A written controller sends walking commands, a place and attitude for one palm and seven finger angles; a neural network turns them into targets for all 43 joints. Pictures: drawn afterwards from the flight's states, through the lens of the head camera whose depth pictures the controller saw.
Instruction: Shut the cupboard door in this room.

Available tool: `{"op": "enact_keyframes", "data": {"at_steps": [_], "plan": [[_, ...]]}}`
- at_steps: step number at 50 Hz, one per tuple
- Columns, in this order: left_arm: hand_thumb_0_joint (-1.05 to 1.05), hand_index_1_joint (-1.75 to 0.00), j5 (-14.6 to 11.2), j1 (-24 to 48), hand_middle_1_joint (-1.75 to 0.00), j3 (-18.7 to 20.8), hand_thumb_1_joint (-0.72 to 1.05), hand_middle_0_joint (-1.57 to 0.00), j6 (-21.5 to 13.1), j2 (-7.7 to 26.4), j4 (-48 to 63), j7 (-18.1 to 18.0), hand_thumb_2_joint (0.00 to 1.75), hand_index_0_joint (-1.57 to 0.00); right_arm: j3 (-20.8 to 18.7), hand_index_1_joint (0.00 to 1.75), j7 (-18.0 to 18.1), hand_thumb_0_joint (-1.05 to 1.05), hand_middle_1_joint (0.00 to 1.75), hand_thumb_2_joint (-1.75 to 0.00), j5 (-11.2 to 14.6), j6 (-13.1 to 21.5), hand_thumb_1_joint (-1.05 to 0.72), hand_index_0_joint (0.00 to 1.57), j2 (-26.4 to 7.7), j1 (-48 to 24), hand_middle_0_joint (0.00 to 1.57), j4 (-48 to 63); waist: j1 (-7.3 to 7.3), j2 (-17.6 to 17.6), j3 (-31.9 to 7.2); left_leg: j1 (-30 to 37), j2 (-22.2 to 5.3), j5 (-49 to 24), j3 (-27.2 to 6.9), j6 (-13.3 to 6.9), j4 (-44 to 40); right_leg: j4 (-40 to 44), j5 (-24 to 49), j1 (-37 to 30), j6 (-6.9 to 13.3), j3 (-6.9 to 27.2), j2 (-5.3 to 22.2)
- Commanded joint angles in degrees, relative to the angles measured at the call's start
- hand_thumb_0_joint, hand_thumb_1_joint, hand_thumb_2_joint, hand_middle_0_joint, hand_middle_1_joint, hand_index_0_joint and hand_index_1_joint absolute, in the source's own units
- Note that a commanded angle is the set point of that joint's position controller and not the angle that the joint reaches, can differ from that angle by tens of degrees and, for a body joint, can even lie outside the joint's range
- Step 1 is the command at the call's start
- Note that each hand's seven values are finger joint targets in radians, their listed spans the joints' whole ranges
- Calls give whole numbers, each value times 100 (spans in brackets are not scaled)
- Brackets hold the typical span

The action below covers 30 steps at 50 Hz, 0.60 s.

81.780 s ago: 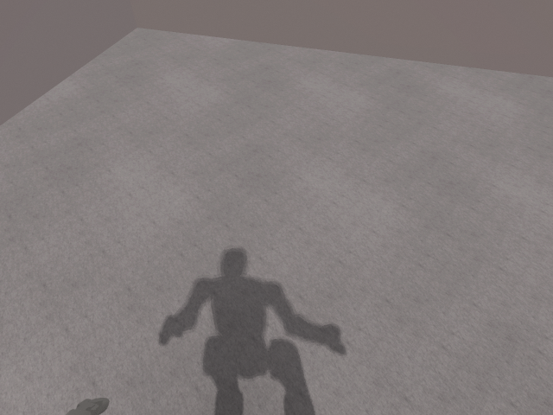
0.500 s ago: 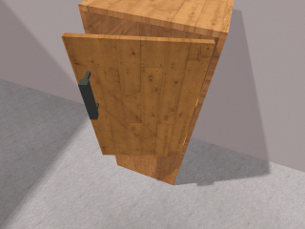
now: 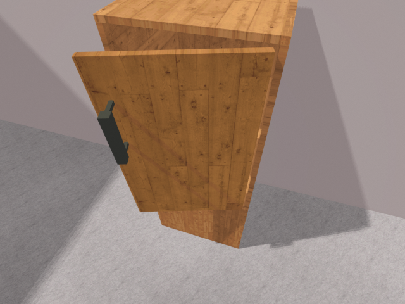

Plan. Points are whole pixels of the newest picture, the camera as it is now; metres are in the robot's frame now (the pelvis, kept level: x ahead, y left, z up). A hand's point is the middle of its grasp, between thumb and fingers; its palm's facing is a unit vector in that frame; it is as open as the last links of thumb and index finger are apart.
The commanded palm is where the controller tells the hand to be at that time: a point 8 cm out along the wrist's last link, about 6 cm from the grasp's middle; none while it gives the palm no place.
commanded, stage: look again from close up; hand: left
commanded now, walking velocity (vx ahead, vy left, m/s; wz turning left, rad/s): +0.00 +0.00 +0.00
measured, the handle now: (116, 133) +0.45 +0.22 +0.09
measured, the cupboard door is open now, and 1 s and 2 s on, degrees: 19 19 19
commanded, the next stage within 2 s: raise the hand and make a fist in 0.16 s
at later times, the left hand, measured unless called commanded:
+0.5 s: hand (115, 266) +0.19 +0.17 +0.01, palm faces +0.18 -0.98 -0.07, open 7.0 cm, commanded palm +0.11 +0.23 -0.04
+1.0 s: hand (106, 283) +0.16 +0.18 +0.00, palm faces +0.03 -1.00 -0.04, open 4.6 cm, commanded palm +0.12 +0.23 +0.01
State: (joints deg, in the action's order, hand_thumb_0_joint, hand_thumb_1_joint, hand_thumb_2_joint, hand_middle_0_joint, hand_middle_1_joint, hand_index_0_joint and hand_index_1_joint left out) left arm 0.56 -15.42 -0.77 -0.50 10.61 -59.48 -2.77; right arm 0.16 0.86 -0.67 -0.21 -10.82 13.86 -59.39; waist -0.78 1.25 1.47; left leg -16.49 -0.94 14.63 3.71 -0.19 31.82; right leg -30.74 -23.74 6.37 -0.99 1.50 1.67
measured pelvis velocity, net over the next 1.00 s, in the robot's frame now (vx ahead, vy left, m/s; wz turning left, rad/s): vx -0.06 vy -0.02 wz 0.02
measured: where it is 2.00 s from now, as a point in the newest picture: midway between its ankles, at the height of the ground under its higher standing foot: outside the picture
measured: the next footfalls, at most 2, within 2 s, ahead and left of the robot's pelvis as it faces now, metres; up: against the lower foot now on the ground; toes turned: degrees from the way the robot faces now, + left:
none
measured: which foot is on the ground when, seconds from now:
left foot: down 0.00-1.00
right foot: down 0.00-1.00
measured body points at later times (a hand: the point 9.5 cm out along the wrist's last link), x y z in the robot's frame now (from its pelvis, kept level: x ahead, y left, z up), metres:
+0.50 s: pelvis -0.03 -0.02 -0.04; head -0.01 -0.03 +0.41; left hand +0.17 +0.22 +0.01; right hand +0.13 -0.27 -0.12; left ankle +0.03 +0.12 -0.73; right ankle -0.08 -0.13 -0.73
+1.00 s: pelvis -0.06 -0.02 -0.06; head -0.02 -0.02 +0.39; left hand +0.15 +0.23 +0.01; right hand +0.10 -0.24 -0.15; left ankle +0.02 +0.12 -0.73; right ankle -0.08 -0.13 -0.73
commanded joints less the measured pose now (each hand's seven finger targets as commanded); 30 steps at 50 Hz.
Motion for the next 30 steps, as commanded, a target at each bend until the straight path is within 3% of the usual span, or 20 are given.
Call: {"op": "enact_keyframes", "data": {"at_steps": [1,7,12,13,14,15,16,17,18,19,20,21,22,23,24,25,26,27,29,30], "plan": [[0,-30,25,-364,-30,111,90,-20,-72,726,165,11,90,-20,-116,30,16,0,30,-90,-7,155,-90,20,-629,74,20,198,92,-323,205,492,-442,-1063,-469,-195,-596,677,1321,731,258,230,263],[0,-30,20,-378,-30,122,90,-20,-75,823,109,23,90,-20,-116,30,37,0,30,-90,-2,179,-90,20,-712,0,20,109,108,-193,-67,744,-478,-1463,-407,-173,-547,657,1858,609,238,278,316],[0,-30,27,-365,-30,125,90,-20,-74,847,32,31,90,-20,-127,30,52,0,30,-90,9,172,-90,20,-727,-57,20,21,104,-188,-47,811,-501,-1507,-366,-156,-568,721,2073,603,236,307,337],[0,-30,113,-681,-30,132,90,-20,-173,628,-16,-173,90,-20,-144,30,9,0,30,-90,41,161,-90,20,-759,-271,20,399,139,-372,433,381,-575,-1696,-275,-26,491,1027,3476,967,81,698,564],[0,-30,-623,4304,-30,2743,90,-20,-1857,4189,9292,-281,90,-20,-394,30,510,0,30,-90,173,1311,-90,20,-1694,340,20,1625,-633,153,-1915,2576,-190,-2483,-378,-183,697,-723,4082,1143,185,-377,24],[0,-32,-742,-256,-32,465,90,-22,-1390,1074,7102,-273,90,-22,-135,30,696,0,30,-90,446,1810,-90,20,-1134,-18,20,1791,-14,2117,-3027,3072,-341,-3592,-617,-194,58,-1571,2385,1595,107,-667,-229],[0,-34,-1055,-1427,-34,16,90,-24,-601,-139,7136,-358,90,-24,-192,30,595,0,30,-90,388,2062,-90,20,-787,-241,20,1932,46,2057,-2575,2350,-370,-4194,-616,-47,-320,-1541,982,1764,131,-829,-341],[0,-36,-967,-619,-36,196,90,-25,-591,44,6858,-366,90,-25,-284,30,385,0,30,-90,367,2157,-90,20,-806,-46,20,1777,-212,893,-1373,1260,-319,-3047,-653,-30,-162,-1272,771,2186,85,-655,-225],[0,-38,-975,-486,-38,449,90,-27,-787,114,6598,-254,90,-27,-424,30,310,0,30,-90,289,2148,-90,20,-861,-144,20,1977,-197,364,-476,351,-174,-1610,-605,-21,108,-651,759,2396,126,-718,-217],[0,-40,-988,-562,-40,790,90,-29,-1091,337,6041,-134,90,-29,-475,30,253,0,30,-90,231,2156,-90,20,-943,-308,20,2138,-248,-485,95,-581,-42,-388,-571,14,396,-366,613,2692,121,-758,-177],[0,-42,-1090,-1165,-42,938,90,-31,-1542,212,5471,95,90,-31,-486,30,219,0,30,-90,179,2161,-90,20,-888,-430,20,2262,-105,-1191,243,-1100,29,-45,-541,-10,750,-440,369,3042,98,-694,-175],[0,-44,-1142,-1826,-44,1123,90,-33,-1983,163,5021,421,90,-33,-515,30,121,0,30,-90,173,2144,-90,20,-870,-500,20,2408,187,-1162,27,-1348,109,-434,-484,-3,1123,-804,1135,2936,142,-586,-140],[0,-46,-1227,-1949,-46,1339,90,-35,-2515,211,5025,791,90,-35,-522,30,-1,0,30,-90,82,2103,-90,20,-881,-545,20,2494,291,-1261,-741,-1516,140,-1026,-441,31,1616,-1516,2365,2949,106,-637,-115],[0,-48,-1352,-2236,-48,1522,90,-36,-3023,192,4907,1236,90,-36,-601,30,-56,0,30,-90,30,2047,-90,20,-858,-596,20,2574,483,-1583,-1284,-1846,161,-1191,-363,80,2018,-2085,2992,2968,39,-548,-118],[0,-50,-1468,-2066,-50,1386,90,-38,-3472,145,4939,1716,90,-38,-615,30,-107,0,30,-90,9,2033,-90,20,-875,-688,20,2690,495,-1458,-1502,-2237,199,-920,-343,109,2302,-2421,2924,3178,10,-392,-80],[0,-52,-1598,-1881,-52,1604,90,-40,-3708,398,4947,2097,90,-40,-669,30,-118,0,30,-90,61,2014,-90,20,-885,-754,20,2841,513,-1173,-1650,-2459,200,-560,-283,115,2479,-2497,2212,3364,52,-196,-72],[0,-54,-1675,-1929,-54,1815,90,-42,-3597,655,4874,2330,90,-42,-678,30,-115,0,30,-90,135,1927,-90,20,-895,-746,20,3037,636,-700,-1622,-2549,214,-420,-207,76,2562,-2428,1872,3336,104,23,-38],[0,-56,-1828,-1601,-56,1830,90,-44,-3397,813,5402,2491,90,-44,-646,30,-93,0,30,-90,184,1860,-90,20,-962,-804,20,3323,629,-124,-1905,-2471,261,-237,-120,41,2600,-2284,1316,3290,114,184,0],[0,-60,-2019,-1102,-60,1929,90,-47,-2879,1031,6158,2495,90,-47,-591,30,36,0,30,-90,278,1749,-90,20,-930,-796,20,3713,533,-123,-2037,-2422,230,174,-140,-33,2608,-1812,318,3297,25,451,36],[0,-62,-2059,-778,-62,1864,90,-49,-2747,1024,6561,2378,90,-49,-563,30,106,0,30,-90,305,1738,-90,20,-903,-758,20,3802,410,-152,-1979,-2435,203,392,-162,-66,2700,-1589,-116,3427,-62,642,75]]}}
